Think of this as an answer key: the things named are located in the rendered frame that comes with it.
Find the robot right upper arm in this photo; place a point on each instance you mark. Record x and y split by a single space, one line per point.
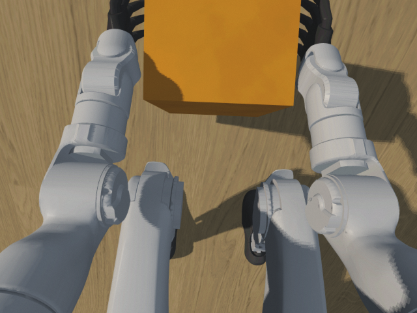
358 216

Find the left robot hand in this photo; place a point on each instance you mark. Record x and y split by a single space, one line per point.
119 17

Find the robot left shin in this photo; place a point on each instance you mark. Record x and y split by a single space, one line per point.
134 181

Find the right robot hand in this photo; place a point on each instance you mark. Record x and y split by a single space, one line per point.
319 27

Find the robot right shin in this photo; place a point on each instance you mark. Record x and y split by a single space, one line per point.
257 242

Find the right robot forearm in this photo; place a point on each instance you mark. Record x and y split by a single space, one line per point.
335 120

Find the robot shin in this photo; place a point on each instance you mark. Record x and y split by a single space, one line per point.
257 242
134 181

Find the robot left upper arm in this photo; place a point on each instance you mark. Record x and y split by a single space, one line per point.
46 271

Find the carton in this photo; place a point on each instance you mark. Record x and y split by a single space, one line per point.
220 57

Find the left robot forearm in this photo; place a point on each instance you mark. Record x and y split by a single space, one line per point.
102 108

